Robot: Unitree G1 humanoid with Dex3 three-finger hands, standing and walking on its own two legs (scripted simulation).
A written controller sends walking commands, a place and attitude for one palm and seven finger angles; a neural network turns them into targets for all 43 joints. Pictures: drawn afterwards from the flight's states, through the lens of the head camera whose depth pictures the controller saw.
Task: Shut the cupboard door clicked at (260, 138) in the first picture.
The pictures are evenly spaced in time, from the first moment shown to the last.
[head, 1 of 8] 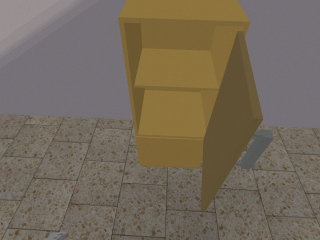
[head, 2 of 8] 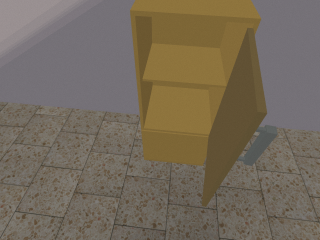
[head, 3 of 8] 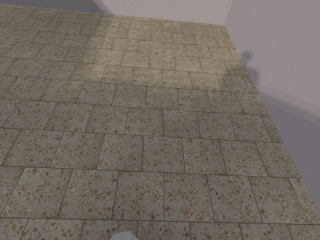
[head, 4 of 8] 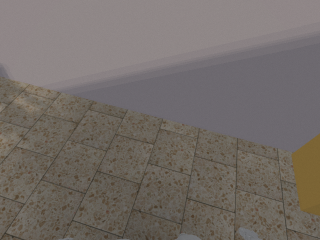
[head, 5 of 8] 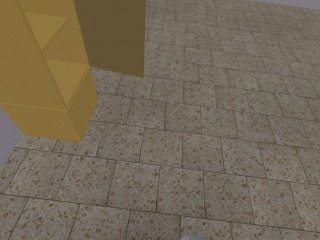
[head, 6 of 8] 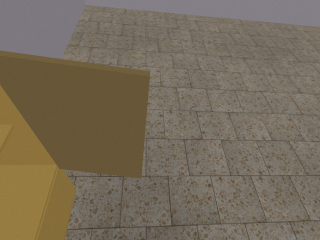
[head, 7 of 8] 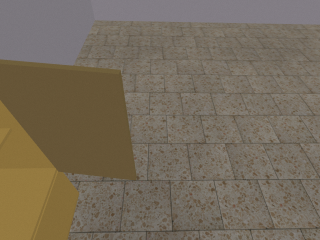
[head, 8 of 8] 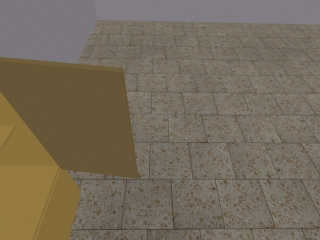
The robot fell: no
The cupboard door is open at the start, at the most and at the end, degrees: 82 82 82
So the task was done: no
